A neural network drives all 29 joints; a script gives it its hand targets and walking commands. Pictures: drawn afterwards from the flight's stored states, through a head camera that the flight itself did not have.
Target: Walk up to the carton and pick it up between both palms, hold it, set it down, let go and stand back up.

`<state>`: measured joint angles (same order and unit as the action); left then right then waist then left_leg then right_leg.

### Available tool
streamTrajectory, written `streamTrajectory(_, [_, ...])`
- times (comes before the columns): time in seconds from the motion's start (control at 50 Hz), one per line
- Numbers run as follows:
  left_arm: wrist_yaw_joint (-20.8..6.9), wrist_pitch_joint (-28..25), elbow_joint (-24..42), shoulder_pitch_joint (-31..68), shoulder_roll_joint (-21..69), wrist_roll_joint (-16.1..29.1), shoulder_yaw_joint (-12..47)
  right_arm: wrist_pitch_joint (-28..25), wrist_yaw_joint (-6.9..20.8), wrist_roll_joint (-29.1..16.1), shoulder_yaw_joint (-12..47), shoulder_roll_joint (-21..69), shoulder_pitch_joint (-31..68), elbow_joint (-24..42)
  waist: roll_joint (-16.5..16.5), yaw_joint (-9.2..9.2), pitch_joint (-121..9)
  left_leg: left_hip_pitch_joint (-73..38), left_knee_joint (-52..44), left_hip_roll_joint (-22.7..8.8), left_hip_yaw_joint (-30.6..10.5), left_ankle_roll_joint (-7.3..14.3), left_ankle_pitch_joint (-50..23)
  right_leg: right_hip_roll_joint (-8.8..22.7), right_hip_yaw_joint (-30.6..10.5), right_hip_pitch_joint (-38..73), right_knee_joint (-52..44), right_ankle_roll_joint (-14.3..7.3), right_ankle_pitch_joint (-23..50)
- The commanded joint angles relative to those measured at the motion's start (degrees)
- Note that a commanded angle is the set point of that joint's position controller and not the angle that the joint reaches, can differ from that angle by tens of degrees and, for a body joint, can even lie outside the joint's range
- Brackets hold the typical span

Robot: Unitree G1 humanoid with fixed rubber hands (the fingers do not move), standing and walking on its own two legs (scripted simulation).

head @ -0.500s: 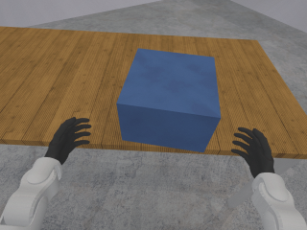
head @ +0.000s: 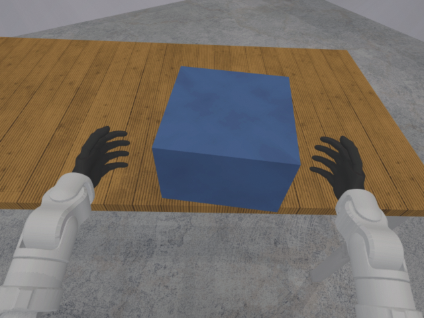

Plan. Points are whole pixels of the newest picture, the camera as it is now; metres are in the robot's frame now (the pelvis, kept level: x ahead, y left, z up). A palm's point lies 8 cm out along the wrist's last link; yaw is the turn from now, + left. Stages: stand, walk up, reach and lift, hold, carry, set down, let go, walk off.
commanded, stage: reach and lift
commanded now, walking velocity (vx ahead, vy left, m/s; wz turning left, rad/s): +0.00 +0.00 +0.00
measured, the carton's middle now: (226, 135) +0.50 -0.03 +0.04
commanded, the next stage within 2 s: none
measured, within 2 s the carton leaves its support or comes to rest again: neither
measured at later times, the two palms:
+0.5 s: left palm (100, 135) +0.41 +0.21 +0.13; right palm (338, 144) +0.39 -0.22 +0.14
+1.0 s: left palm (110, 107) +0.47 +0.20 +0.15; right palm (332, 122) +0.44 -0.22 +0.15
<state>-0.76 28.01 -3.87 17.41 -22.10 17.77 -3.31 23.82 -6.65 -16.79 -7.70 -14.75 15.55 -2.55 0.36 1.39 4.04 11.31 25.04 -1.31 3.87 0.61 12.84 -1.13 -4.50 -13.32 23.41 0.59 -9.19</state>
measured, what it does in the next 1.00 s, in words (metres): stands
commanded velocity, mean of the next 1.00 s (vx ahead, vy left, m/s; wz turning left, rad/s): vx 0.00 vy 0.00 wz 0.00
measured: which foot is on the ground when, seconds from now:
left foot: down 0.00-1.00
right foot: down 0.00-1.00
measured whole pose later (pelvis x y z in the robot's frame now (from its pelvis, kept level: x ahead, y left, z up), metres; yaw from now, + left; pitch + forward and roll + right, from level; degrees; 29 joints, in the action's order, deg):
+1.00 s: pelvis +0.01 +0.00 +0.00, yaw +1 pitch +4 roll +0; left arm 1.3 12.1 -62.8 57.6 -22.1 17.8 -2.3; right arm 13.6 -4.6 -15.0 -7.0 -15.1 54.6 -55.3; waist 1.1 4.6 -1.7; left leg 16.3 25.0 -1.3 3.3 0.5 12.9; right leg -1.1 -3.9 -18.1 23.2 0.6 -9.4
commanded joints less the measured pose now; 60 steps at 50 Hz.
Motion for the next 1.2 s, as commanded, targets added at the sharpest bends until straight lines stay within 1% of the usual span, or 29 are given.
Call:
streamTrajectory(0.0, [0.21, -1.96, -0.91, 32.72, -14.75, -0.29, -9.38, -3.34, 0.18, -1.28, -1.65, -13.21, 24.79, 2.96, -0.12, 0.85, -27.38, -1.07, -7.4, 1.38, -1.96, -0.2, -8.86, -0.27, 1.4, 13.74, -2.29, -0.41, 14.5])
streamTrajectory(0.16, [0.71, -3.8, -7.67, 41.35, -16.09, -0.64, -9.05, -4.61, 0.63, -1.17, -1.29, -14.04, 34.53, -4.06, 0.82, 0.74, -33.05, -0.94, -5.7, 1.39, -2.25, -0.31, -11.98, -0.67, 1.84, 14.65, -1.35, 0.14, 18.87])
streamTrajectory(0.2, [0.75, -4.51, -11.17, 44.96, -16.71, -0.68, -8.8, -4.93, 0.72, -1.06, -0.96, -13.63, 38.01, -6.29, 0.38, 0.63, -34.05, 0.19, -5.33, 1.56, -2.12, -0.26, -11.21, -0.49, 1.64, 14.47, -1.22, 0.18, 18.56])
streamTrajectory(0.22, [0.93, -4.68, -11.16, 46.04, -16.78, -0.83, -8.9, -4.99, 0.71, -0.62, -1.27, -13.84, 39.12, -6.77, 0.5, 0.81, -34.65, 0.61, -5.32, 1.55, -2.24, -0.23, -11.15, -0.47, 1.65, 14.83, -1.06, 0.22, 19.19])
streamTrajectory(0.28, [0.82, -5.56, -16.05, 49.21, -16.32, -0.69, -7.92, -5.19, 0.82, -0.08, -1.23, -13.64, 42.25, -10.84, 0.94, 1.5, -35.29, 1.58, -5.01, 1.63, -2.36, -0.23, -10.82, -0.54, 1.86, 14.37, -0.99, 0.41, 19.42])
streamTrajectory(0.32, [0.8, -6.28, -17.89, 51.35, -16.91, -0.88, -8.05, -5.58, 0.55, 0.48, -1.51, -13.82, 44.57, -11.75, 1.66, 1.53, -36.94, 1.8, -4.7, 1.75, -2.35, -0.19, -11.16, -0.52, 1.72, 15.18, -0.83, 0.53, 20.83])
streamTrajectory(0.38, [0.97, -7.47, -19.94, 53.86, -16.21, -0.93, -7.14, -6.15, 0.79, 0.9, -1.67, -13.62, 46.35, -15.5, 0.63, 2.05, -38.77, 1.18, -4.17, 1.68, -2.65, -0.76, -12.44, -0.77, 2.33, 14.0, -0.78, 0.3, 21.33])
streamTrajectory(0.42, [1.23, -8.46, -24.26, 58.2, -16.66, -0.82, -6.33, -6.36, 0.93, 1.81, -2.32, -13.56, 50.21, -19.34, 0.38, 2.31, -38.93, 2.73, -4.42, 1.66, -2.72, -0.66, -9.92, -0.52, 2.39, 12.48, -1.02, 0.23, 18.83])
streamTrajectory(0.44, [1.39, -8.65, -24.74, 57.86, -15.89, -1.06, -5.66, -6.45, 1.05, 2.05, -2.22, -13.4, 49.93, -20.57, 0.16, 2.46, -38.68, 1.87, -4.39, 1.5, -2.86, -0.88, -10.44, -0.77, 2.81, 11.93, -1.26, -0.05, 18.86])
streamTrajectory(0.46, [1.67, -9.26, -25.08, 59.38, -15.82, -1.18, -5.12, -6.73, 1.14, 2.16, -2.46, -13.55, 51.31, -21.68, -0.77, 2.44, -39.3, 1.77, -4.1, 1.46, -2.95, -1.15, -10.51, -0.83, 3.06, 11.21, -1.12, -0.2, 18.69])
streamTrajectory(0.48, [1.82, -9.55, -27.07, 62.25, -15.52, -0.62, -4.22, -6.93, 1.29, 2.52, -2.74, -14.04, 54.09, -23.02, -0.5, 2.95, -40.03, 2.32, -4.02, 1.33, -3.07, -1.09, -9.54, -0.98, 3.3, 9.79, -1.16, -0.22, 17.49])
streamTrajectory(0.5, [2.22, -10.15, -25.48, 63.03, -15.68, -0.23, -3.73, -7.38, 1.45, 2.09, -2.4, -13.94, 54.57, -22.48, -0.92, 2.61, -41.83, 1.51, -3.83, 1.3, -3.02, -1.27, -10.44, -0.99, 3.56, 9.71, -1.18, -0.34, 18.22])
streamTrajectory(0.52, [2.46, -10.57, -26.34, 64.27, -15.83, -0.04, -3.01, -7.67, 1.58, 2.36, -2.92, -14.23, 55.49, -23.52, -1.52, 2.92, -42.49, 1.58, -3.58, 1.27, -3.14, -1.47, -10.11, -1.0, 3.78, 8.86, -1.17, -0.43, 17.72])
streamTrajectory(0.56, [2.62, -11.35, -32.6, 67.42, -15.55, 0.34, -1.81, -8.01, 1.62, 3.34, -3.01, -13.76, 58.68, -27.54, -1.41, 3.37, -41.94, 3.01, -3.43, 1.34, -2.89, -1.34, -8.52, -0.8, 3.8, 7.48, -1.48, -0.55, 16.69])
streamTrajectory(0.6, [2.6, -12.26, -35.81, 69.84, -14.96, 0.9, -0.33, -8.46, 1.68, 3.64, -2.85, -13.61, 61.43, -29.34, -1.21, 3.53, -43.44, 3.89, -3.25, 1.31, -2.95, -1.21, -8.23, -0.65, 4.01, 6.88, -1.36, -0.45, 16.97])
streamTrajectory(0.64, [2.67, -13.14, -36.64, 70.68, -14.43, 1.36, 0.72, -9.03, 1.66, 3.53, -2.72, -13.97, 62.11, -30.97, -1.26, 3.76, -44.83, 3.04, -2.71, 1.23, -3.19, -1.6, -10.23, -0.69, 4.26, 7.2, -1.27, -0.43, 19.14])
streamTrajectory(0.68, [2.85, -14.03, -39.74, 72.68, -14.66, 1.04, 1.36, -9.59, 1.69, 3.06, -2.26, -14.26, 63.84, -33.75, -2.31, 3.54, -45.49, 2.21, -2.23, 1.18, -3.19, -2.06, -11.46, -0.83, 4.7, 6.35, -1.24, -0.72, 19.99])
streamTrajectory(0.72, [2.84, -14.59, -45.13, 75.07, -14.16, 1.26, 2.11, -9.92, 1.82, 3.29, -1.56, -14.15, 66.95, -36.69, -2.03, 3.23, -44.4, 3.3, -2.09, 1.1, -3.26, -1.93, -10.57, -0.67, 4.73, 4.98, -1.63, -0.69, 18.78])
streamTrajectory(0.74, [2.92, -14.96, -46.17, 75.49, -14.3, 1.35, 2.0, -10.05, 1.89, 2.81, -0.59, -13.89, 67.53, -37.35, -1.35, 2.58, -44.07, 3.37, -2.0, 1.11, -3.02, -1.79, -10.71, -0.73, 4.79, 5.19, -1.67, -0.63, 18.88])
streamTrajectory(0.78, [2.9, -15.9, -49.07, 77.39, -14.18, 1.83, 2.99, -10.46, 1.86, 2.47, -0.08, -14.05, 69.27, -39.26, -1.8, 2.74, -44.69, 3.53, -1.75, 1.11, -2.87, -1.87, -10.95, -0.67, 4.96, 4.74, -1.68, -0.54, 19.52])
streamTrajectory(0.84, [3.0, -17.44, -51.76, 77.43, -13.71, 1.4, 3.62, -11.51, 2.11, 1.88, 0.64, -14.39, 69.11, -42.29, -2.08, 2.45, -47.37, 1.57, -0.89, 0.91, -3.0, -2.37, -14.15, -1.14, 5.55, 3.76, -1.56, -0.9, 21.98])
streamTrajectory(0.86, [2.97, -17.83, -52.99, 76.26, -13.09, 1.46, 3.85, -11.98, 2.13, 1.9, 0.29, -14.74, 67.68, -43.67, -2.35, 3.05, -48.34, 0.81, -0.44, 0.96, -3.07, -2.75, -15.54, -1.33, 5.87, 3.43, -1.58, -1.0, 22.93])
streamTrajectory(0.92, [2.07, -19.56, -57.07, 71.75, -11.64, -0.13, 3.08, -13.26, 2.04, 1.66, 2.49, -13.18, 63.97, -47.61, -1.93, 2.33, -46.61, 0.41, 0.15, 1.45, -2.58, -2.78, -18.29, -1.48, 5.85, 4.49, -1.63, -0.88, 25.57])
streamTrajectory(0.98, [1.12, -22.23, -59.3, 69.39, -10.04, -0.89, 3.33, -15.15, 2.03, 1.7, 3.17, -11.68, 61.81, -49.83, -2.17, 2.56, -44.67, 0.38, 0.39, 1.73, -2.58, -2.76, -19.15, -1.49, 6.13, 3.97, -1.53, -0.75, 26.23])
streamTrajectory(1.02, [0.69, -24.71, -58.72, 68.64, -9.08, -0.51, 4.49, -17.33, 2.0, 1.28, 3.75, -10.94, 61.7, -48.47, -2.41, 2.34, -46.09, 0.22, 0.87, 1.72, -2.57, -2.93, -20.09, -1.53, 6.43, 3.97, -1.09, -0.91, 26.63])
streamTrajectory(1.08, [0.47, -28.93, -57.39, 68.42, -7.96, 0.3, 6.05, -21.2, 2.38, 1.74, 2.86, -10.87, 61.22, -47.22, -3.53, 3.12, -49.86, -1.03, 2.36, 1.49, -2.81, -3.78, -22.7, -1.77, 7.15, 1.32, -0.41, -1.13, 26.44])
streamTrajectory(1.1, [0.28, -29.87, -58.68, 68.64, -7.9, 0.47, 6.58, -22.13, 2.51, 1.71, 2.86, -11.0, 61.31, -47.87, -4.02, 3.54, -49.58, -1.32, 2.82, 1.48, -3.01, -3.84, -22.84, -1.69, 7.25, 0.08, -0.31, -1.07, 25.75])
streamTrajectory(1.16, [-0.03, -32.16, -64.57, 66.92, -6.72, 1.02, 7.35, -24.24, 2.9, 1.58, 4.35, -10.5, 60.74, -49.01, -2.57, 3.01, -47.62, 1.46, 3.44, 1.13, -3.07, -3.47, -20.38, -1.36, 7.19, -3.18, 0.32, -1.04, 22.52])
streamTrajectory(1.18, [-0.08, -32.95, -65.36, 67.15, -6.39, 1.41, 8.03, -24.97, 2.87, 1.8, 4.32, -10.42, 60.81, -49.24, -2.63, 3.5, -48.31, 2.05, 3.63, 1.19, -3.16, -3.48, -19.83, -1.08, 7.25, -3.79, 0.53, -1.01, 22.28])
